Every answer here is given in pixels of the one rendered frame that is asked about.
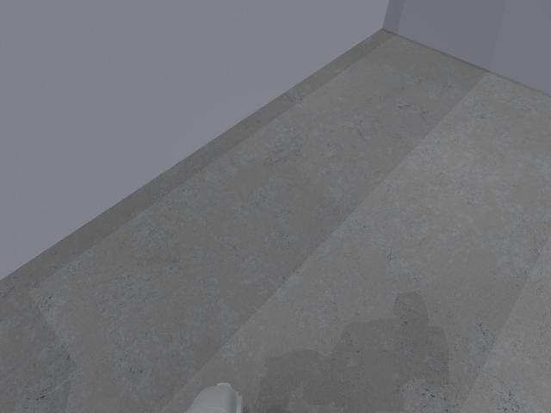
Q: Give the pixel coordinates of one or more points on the robot left thigh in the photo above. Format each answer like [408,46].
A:
[217,399]

